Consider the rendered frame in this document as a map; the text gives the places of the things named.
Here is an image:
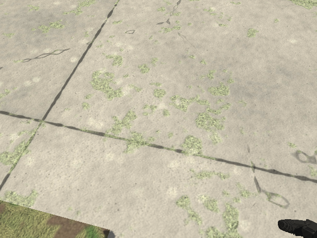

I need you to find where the right robot hand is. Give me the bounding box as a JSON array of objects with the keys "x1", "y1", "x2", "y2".
[{"x1": 277, "y1": 219, "x2": 317, "y2": 238}]

